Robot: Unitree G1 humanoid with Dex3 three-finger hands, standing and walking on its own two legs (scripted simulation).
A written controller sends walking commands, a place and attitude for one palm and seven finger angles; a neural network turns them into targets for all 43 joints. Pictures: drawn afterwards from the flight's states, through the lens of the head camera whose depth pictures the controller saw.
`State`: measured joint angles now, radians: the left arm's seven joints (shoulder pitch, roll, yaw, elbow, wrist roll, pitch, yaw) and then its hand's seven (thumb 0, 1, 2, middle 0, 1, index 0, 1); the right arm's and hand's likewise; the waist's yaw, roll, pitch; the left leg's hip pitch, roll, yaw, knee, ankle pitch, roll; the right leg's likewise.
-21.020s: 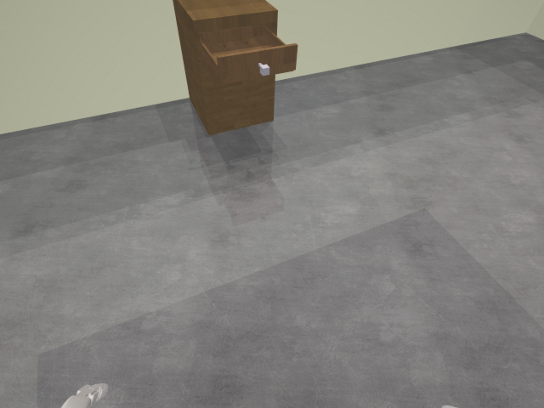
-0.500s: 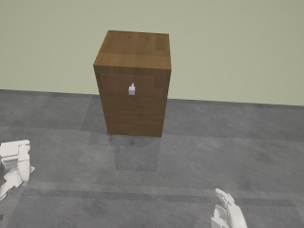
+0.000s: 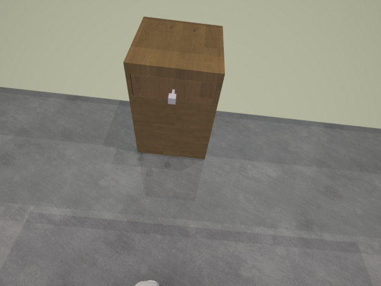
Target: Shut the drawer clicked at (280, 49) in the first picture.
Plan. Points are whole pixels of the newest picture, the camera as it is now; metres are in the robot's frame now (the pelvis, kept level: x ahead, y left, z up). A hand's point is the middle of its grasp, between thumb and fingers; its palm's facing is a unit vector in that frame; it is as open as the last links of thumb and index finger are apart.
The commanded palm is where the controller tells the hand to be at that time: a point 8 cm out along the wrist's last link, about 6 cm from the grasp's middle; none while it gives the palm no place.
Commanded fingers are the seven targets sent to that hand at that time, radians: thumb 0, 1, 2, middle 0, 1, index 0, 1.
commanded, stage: let the arm hang, fingers relaxed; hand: left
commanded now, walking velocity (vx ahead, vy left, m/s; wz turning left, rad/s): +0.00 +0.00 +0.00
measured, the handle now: (172, 96) +0.90 +0.12 -0.23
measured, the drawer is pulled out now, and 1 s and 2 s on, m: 0.00 0.00 0.00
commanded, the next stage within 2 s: look to check the result in 0.66 s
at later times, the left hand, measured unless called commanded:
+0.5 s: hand out of the picture +0.03 +0.16 -0.17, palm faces -0.01 -0.98 -0.18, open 7.3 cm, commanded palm none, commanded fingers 0.00 0.90 0.90 -0.20 -0.30 -0.20 -0.30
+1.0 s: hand out of the picture +0.02 +0.15 -0.17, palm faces +0.01 -0.98 -0.19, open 7.4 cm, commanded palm none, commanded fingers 0.00 0.90 0.90 -0.20 -0.30 -0.20 -0.30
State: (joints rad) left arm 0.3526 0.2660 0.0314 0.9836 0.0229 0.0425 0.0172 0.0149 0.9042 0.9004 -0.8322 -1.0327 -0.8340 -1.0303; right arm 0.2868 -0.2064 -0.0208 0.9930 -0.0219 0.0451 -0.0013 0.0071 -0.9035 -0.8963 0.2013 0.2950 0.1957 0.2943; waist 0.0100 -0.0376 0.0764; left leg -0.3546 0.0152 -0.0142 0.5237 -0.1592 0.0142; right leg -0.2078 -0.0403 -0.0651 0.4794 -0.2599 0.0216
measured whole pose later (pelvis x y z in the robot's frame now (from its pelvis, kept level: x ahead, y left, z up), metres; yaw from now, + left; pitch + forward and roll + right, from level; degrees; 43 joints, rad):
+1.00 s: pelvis +0.03 -0.02 +0.01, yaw -2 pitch -2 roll -1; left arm 0.28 0.14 0.02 1.14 0.01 0.00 0.04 0.01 0.91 0.90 -0.20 -0.30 -0.20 -0.30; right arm 0.28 -0.12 -0.03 1.14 -0.01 0.01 -0.03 0.00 -0.91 -0.90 0.20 0.29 0.20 0.29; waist -0.01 0.01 0.07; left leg -0.24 0.04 0.01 0.45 -0.18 -0.02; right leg -0.12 -0.02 -0.04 0.43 -0.28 0.01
